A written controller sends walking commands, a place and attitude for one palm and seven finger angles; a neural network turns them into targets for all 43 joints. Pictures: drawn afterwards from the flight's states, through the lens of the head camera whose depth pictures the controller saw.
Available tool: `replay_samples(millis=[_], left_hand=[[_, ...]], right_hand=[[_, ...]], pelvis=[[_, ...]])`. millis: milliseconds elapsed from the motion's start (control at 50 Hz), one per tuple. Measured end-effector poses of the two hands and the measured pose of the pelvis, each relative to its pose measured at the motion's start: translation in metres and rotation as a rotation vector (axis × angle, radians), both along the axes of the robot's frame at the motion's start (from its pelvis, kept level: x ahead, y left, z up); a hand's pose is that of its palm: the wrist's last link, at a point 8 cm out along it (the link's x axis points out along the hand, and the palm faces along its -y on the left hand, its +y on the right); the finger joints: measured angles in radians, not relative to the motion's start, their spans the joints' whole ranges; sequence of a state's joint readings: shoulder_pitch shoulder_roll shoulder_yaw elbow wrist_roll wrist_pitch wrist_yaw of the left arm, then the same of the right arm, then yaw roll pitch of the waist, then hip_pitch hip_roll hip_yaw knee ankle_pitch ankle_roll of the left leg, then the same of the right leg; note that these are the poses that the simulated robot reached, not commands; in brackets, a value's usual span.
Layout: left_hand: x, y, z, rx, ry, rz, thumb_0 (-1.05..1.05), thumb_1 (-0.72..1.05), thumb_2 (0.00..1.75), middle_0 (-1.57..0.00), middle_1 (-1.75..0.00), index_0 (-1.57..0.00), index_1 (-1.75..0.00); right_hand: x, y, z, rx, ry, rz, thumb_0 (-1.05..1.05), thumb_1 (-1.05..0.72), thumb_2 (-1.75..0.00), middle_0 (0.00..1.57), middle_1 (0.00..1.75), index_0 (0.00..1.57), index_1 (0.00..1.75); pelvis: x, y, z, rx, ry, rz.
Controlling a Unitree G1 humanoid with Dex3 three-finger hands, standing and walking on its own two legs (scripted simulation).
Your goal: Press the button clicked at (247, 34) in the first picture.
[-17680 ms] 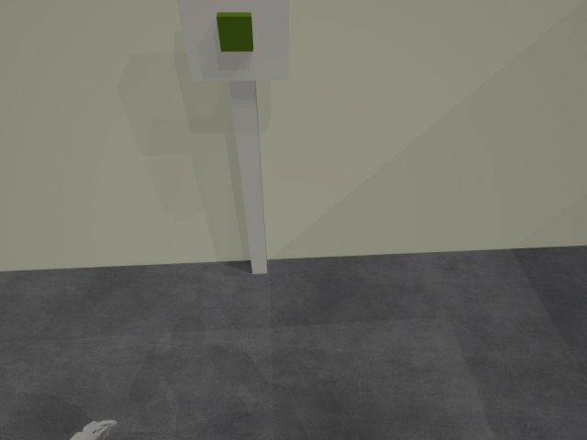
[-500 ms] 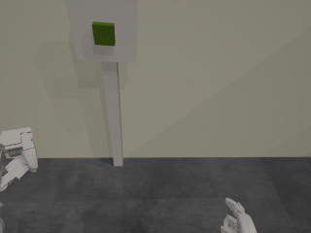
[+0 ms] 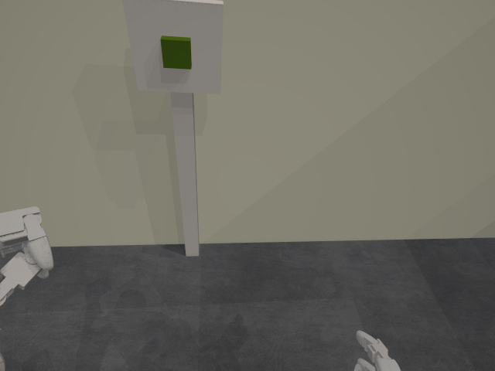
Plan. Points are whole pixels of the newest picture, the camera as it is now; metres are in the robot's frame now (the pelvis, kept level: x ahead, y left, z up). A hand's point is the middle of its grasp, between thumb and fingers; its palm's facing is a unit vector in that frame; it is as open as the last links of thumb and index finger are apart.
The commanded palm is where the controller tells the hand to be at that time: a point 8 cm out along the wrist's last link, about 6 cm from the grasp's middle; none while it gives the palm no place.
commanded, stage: stop stepping back and stand still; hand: left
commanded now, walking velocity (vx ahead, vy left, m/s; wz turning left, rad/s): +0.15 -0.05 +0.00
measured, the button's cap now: (176, 52) +0.76 +0.18 +0.19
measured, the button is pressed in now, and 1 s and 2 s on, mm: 0 0 0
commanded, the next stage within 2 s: let the arm hang, fingers relaxed in 0.66 s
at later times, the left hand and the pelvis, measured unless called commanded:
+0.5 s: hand (37, 250) +0.22 +0.25 +0.17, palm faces +0.40 -0.80 -0.45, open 3.1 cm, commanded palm +0.15 +0.29 +0.18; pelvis +0.03 +0.01 +0.00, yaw +2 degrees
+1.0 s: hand out of the picture +0.12 +0.23 -0.14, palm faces +0.01 -0.96 -0.29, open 3.1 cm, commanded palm none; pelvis +0.01 +0.03 +0.00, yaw +2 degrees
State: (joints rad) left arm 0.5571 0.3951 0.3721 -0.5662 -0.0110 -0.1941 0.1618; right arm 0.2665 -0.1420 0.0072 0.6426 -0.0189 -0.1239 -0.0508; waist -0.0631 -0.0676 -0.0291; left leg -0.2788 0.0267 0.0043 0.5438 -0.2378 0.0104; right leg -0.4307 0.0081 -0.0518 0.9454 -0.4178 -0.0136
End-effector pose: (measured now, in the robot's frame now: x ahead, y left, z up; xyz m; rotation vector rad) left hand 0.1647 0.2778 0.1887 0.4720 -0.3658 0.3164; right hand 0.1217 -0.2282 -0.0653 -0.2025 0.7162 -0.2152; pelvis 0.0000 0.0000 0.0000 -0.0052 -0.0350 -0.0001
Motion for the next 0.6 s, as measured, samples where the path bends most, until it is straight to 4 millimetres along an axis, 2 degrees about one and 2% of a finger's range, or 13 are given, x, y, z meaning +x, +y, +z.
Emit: replay_samples(millis=[100, 160, 220, 300, 380, 500, 600], left_hand=[[-0.023, -0.01, 0.012, 0.102, 0.058, 0.018, 0.01, 0.89, 0.89, -1.3, -1.5, -1.31, -1.5], [-0.031, -0.008, 0.004, 0.104, 0.086, 0.079, 0.01, 0.89, 0.89, -1.3, -1.5, -1.31, -1.5], [-0.033, -0.001, -0.004, 0.028, 0.107, 0.146, 0.01, 0.88, 0.89, -1.31, -1.5, -1.31, -1.5], [-0.024, 0.002, -0.009, -0.03, 0.106, 0.165, 0.01, 0.88, 0.89, -1.31, -1.5, -1.31, -1.5], [-0.009, 0.005, -0.007, -0.019, 0.058, 0.118, 0.01, 0.89, 0.89, -1.31, -1.5, -1.31, -1.5], [0.012, 0.012, -0.001, 0.043, 0.095, 0.074, 0.01, 0.89, 0.89, -1.3, -1.5, -1.31, -1.5], [0.017, 0.011, -0.007, 0.037, 0.152, 0.047, 0.01, 0.89, 0.89, -1.3, -1.5, -1.31, -1.5]], right_hand=[[0.007, 0.014, -0.011, 0.071, 0.021, 0.064, 0.01, -0.9, -0.9, 0.2, 0.3, 0.2, 0.3], [0.017, 0.01, -0.028, 0.067, 0.068, 0.11, 0.01, -0.9, -0.9, 0.2, 0.3, 0.21, 0.3], [0.025, 0.003, -0.031, 0.048, 0.103, 0.123, 0.01, -0.9, -0.9, 0.2, 0.3, 0.21, 0.3], [0.039, -0.005, -0.018, -0.005, 0.08, 0.116, 0.01, -0.9, -0.9, 0.2, 0.3, 0.21, 0.3], [0.06, -0.009, -0.008, -0.054, 0.021, 0.099, 0.01, -0.9, -0.9, 0.2, 0.3, 0.2, 0.3], [0.082, 0.004, 0.007, -0.013, -0.045, 0.09, 0.01, -0.9, -0.9, 0.2, 0.3, 0.2, 0.3], [0.086, 0.016, 0.006, 0.02, -0.041, 0.097, 0.01, -0.9, -0.9, 0.2, 0.3, 0.2, 0.3]], pelvis=[[0.003, -0.009, 0.001, -0.01, 0.025, 0.015], [0.0, -0.011, -0.007, -0.005, 0.026, 0.021], [0.003, -0.008, -0.002, 0.0, 0.017, 0.028], [0.012, -0.005, 0.003, 0.015, 0.017, 0.039], [0.02, 0.003, -0.002, -0.002, 0.011, 0.043], [0.028, 0.007, 0.002, 0.0, 0.028, 0.029], [0.031, 0.01, 0.004, -0.006, 0.042, 0.02]])
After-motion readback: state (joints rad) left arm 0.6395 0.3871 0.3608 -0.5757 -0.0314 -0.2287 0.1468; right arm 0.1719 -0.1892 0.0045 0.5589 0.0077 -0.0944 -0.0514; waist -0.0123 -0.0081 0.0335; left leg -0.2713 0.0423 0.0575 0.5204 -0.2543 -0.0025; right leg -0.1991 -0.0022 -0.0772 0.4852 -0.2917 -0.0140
